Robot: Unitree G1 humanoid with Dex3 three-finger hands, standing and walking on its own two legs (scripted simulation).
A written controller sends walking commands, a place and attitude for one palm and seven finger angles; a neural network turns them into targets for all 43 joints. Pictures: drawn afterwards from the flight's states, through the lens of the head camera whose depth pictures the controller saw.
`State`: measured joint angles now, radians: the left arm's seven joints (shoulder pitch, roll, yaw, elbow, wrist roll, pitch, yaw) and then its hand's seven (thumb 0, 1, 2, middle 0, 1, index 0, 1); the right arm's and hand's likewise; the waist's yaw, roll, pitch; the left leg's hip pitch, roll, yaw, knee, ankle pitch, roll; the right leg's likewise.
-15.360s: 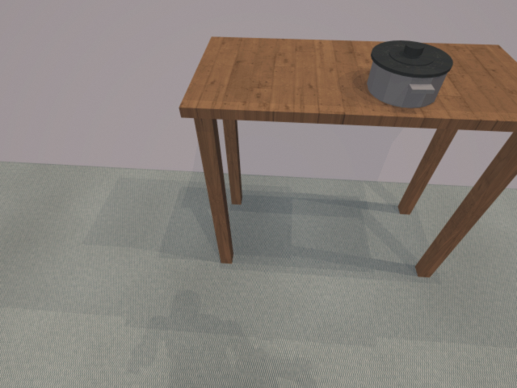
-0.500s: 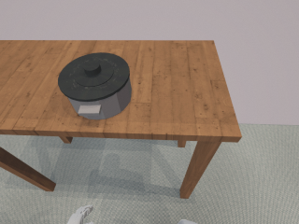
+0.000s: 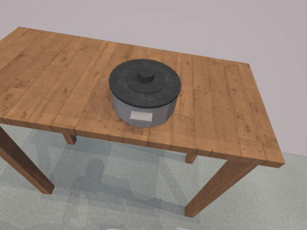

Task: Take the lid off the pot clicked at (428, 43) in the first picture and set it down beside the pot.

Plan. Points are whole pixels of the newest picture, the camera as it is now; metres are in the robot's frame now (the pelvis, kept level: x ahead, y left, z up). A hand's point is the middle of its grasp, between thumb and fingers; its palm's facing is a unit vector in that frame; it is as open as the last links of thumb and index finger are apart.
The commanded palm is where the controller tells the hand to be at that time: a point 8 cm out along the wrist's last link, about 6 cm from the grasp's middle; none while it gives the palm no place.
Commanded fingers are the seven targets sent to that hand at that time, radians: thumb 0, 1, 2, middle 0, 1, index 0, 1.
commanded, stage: come to a stop and stand still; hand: left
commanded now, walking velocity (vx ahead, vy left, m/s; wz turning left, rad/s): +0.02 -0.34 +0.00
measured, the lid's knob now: (146, 74) +0.45 +0.08 +0.17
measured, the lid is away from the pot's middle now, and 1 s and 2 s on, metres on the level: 0.01 0.01 0.01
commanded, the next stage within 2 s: look again from close up in 0.90 s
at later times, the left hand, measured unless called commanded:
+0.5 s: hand out of the picture +0.01 +0.15 -0.15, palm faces +0.01 -0.98 -0.20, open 7.3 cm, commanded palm none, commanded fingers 0.00 0.90 0.90 -0.20 -0.30 -0.20 -0.30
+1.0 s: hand out of the picture +0.02 +0.18 -0.16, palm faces +0.01 -0.98 -0.22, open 7.4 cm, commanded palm none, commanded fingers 0.00 0.90 0.90 -0.20 -0.30 -0.20 -0.30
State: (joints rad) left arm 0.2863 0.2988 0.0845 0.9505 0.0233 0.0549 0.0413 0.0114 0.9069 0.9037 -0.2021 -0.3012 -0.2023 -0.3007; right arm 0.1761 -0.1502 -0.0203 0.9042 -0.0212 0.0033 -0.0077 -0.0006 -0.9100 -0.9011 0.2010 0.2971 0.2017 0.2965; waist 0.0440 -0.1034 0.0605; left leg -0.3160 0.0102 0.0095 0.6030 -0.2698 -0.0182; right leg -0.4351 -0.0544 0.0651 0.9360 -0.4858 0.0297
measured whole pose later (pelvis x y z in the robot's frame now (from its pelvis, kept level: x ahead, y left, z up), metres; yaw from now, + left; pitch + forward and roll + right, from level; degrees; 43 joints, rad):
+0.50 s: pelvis -0.02 -0.03 +0.02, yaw -2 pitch -1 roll +1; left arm 0.30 0.16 0.04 0.99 0.02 -0.02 0.01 0.01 0.92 0.90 -0.20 -0.30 -0.20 -0.30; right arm 0.31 -0.21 -0.06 1.06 -0.02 0.03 0.00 0.00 -0.91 -0.90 0.20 0.30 0.20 0.30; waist 0.00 -0.01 0.03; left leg -0.44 0.02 0.04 0.86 -0.37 -0.03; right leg -0.11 0.02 0.00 0.41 -0.29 -0.04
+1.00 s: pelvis -0.01 +0.00 +0.01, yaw -3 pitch -1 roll +0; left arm 0.26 0.17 0.02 1.05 0.01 0.00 0.03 0.01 0.91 0.90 -0.20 -0.30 -0.20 -0.30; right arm 0.14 -0.14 -0.02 1.05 0.00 0.01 -0.02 0.00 -0.91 -0.90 0.21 0.30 0.21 0.30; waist 0.02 0.00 0.04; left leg -0.26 -0.02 0.05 0.46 -0.19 0.04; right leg -0.12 -0.01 -0.01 0.45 -0.32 0.01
